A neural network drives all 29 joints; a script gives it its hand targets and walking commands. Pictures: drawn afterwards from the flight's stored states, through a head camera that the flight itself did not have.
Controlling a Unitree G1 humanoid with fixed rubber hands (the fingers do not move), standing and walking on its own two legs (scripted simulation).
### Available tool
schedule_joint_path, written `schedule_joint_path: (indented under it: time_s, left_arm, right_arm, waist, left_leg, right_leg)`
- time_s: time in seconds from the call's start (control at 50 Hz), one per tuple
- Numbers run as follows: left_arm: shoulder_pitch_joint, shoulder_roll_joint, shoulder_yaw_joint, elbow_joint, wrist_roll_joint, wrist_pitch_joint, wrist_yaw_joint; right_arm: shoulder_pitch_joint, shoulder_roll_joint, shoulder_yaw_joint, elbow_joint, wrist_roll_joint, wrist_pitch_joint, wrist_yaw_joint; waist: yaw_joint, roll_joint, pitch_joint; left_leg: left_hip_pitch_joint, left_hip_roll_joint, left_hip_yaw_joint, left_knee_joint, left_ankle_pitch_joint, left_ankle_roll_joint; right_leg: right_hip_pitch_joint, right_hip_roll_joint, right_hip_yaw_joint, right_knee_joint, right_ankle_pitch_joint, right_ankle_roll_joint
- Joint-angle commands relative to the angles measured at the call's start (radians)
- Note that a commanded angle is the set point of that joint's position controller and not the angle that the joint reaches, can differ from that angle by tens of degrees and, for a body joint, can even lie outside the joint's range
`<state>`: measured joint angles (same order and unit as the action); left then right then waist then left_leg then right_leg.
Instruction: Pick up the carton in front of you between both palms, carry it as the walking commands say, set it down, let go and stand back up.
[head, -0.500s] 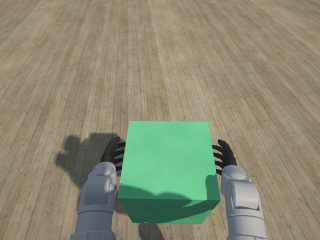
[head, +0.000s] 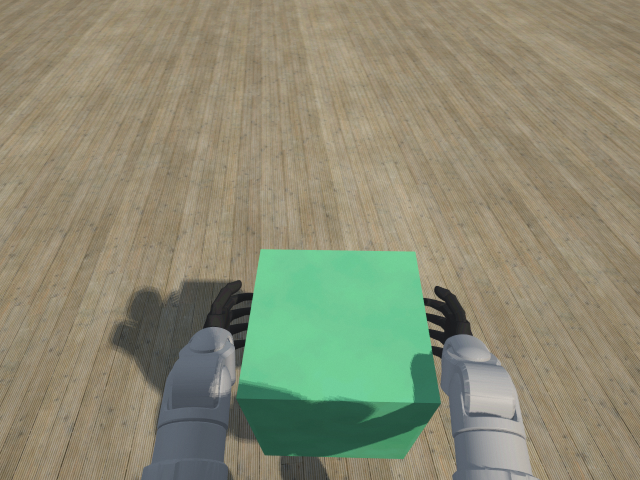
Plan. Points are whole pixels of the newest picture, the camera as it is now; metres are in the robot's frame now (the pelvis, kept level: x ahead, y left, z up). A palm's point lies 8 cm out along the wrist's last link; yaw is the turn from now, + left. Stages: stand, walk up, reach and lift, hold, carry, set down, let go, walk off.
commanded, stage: carry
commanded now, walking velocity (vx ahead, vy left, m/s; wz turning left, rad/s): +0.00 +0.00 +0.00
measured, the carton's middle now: (335, 359) +0.31 +0.00 -0.04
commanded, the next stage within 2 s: hold in 1.12 s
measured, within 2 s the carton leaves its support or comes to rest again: neither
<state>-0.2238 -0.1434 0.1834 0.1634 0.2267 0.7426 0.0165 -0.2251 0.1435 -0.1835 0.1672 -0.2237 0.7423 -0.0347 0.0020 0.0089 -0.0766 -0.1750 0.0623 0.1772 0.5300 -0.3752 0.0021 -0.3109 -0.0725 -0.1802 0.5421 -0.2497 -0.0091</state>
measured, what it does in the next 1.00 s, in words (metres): stands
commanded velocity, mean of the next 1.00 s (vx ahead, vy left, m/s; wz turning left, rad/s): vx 0.00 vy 0.00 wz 0.00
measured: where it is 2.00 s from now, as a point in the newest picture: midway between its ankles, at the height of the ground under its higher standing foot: outside the picture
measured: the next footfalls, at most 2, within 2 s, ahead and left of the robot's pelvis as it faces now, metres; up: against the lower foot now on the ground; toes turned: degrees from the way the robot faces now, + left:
none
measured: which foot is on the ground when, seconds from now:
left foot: down 0.00-1.00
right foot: down 0.00-1.00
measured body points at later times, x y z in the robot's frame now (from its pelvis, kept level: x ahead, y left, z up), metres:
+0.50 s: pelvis -0.03 +0.01 +0.00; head -0.05 +0.01 +0.45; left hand +0.27 +0.16 +0.03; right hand +0.27 -0.15 +0.03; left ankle -0.06 +0.10 -0.73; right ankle +0.02 -0.11 -0.73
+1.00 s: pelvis -0.04 +0.01 +0.00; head -0.06 +0.01 +0.45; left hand +0.26 +0.17 +0.03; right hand +0.26 -0.14 +0.03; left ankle -0.06 +0.10 -0.73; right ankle +0.02 -0.11 -0.73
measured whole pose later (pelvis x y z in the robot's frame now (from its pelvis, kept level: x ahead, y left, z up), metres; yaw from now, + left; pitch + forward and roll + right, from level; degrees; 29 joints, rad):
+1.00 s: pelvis -0.04 +0.01 +0.00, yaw +0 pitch +1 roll +0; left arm -0.24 -0.15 0.20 0.18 0.24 0.75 0.01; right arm -0.24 0.15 -0.20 0.19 -0.24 0.74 -0.03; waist 0.00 0.00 -0.08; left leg -0.24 0.04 0.19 0.55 -0.32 0.04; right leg -0.36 -0.09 -0.17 0.51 -0.16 0.00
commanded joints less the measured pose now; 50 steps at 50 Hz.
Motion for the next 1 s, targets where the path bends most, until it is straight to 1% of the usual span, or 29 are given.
schedule_joint_path:
  time_s: [0.0, 0.14, 0.26, 0.98]
  left_arm:
    - [-0.502, -0.865, -0.565, -0.064, -0.232, -0.042, -0.207]
    - [-0.518, -0.876, -0.551, -0.042, -0.226, -0.041, -0.213]
    - [-0.526, -0.883, -0.553, -0.044, -0.228, -0.042, -0.215]
    - [-0.518, -0.882, -0.559, -0.052, -0.231, -0.040, -0.215]
  right_arm:
    - [-0.508, 0.863, 0.572, -0.072, 0.238, -0.040, 0.224]
    - [-0.527, 0.878, 0.560, -0.051, 0.234, -0.040, 0.230]
    - [-0.537, 0.887, 0.564, -0.052, 0.237, -0.041, 0.232]
    - [-0.527, 0.886, 0.568, -0.059, 0.241, -0.039, 0.232]
  waist:
    - [-0.002, -0.006, -0.273]
    - [-0.002, -0.006, -0.260]
    - [-0.002, -0.006, -0.264]
    - [-0.003, -0.004, -0.285]
  left_leg:
    - [0.022, 0.106, -0.086, -0.080, 0.328, 0.010]
    - [-0.009, 0.106, -0.096, -0.102, 0.254, 0.017]
    - [-0.023, 0.105, -0.101, -0.107, 0.228, 0.021]
    - [-0.042, 0.105, -0.108, -0.095, 0.265, 0.034]
  right_leg:
    - [0.152, -0.100, 0.098, -0.051, 0.326, -0.012]
    - [0.141, -0.100, 0.103, -0.072, 0.264, -0.010]
    - [0.138, -0.100, 0.106, -0.078, 0.243, -0.009]
    - [0.123, -0.101, 0.100, -0.071, 0.240, 0.002]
